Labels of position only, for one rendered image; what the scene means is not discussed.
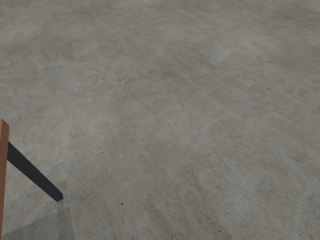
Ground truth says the table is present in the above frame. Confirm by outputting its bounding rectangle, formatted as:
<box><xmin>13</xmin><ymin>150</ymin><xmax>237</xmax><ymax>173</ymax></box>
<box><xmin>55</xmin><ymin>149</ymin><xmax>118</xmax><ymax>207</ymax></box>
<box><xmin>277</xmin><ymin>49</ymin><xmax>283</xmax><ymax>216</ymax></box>
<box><xmin>0</xmin><ymin>119</ymin><xmax>63</xmax><ymax>240</ymax></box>

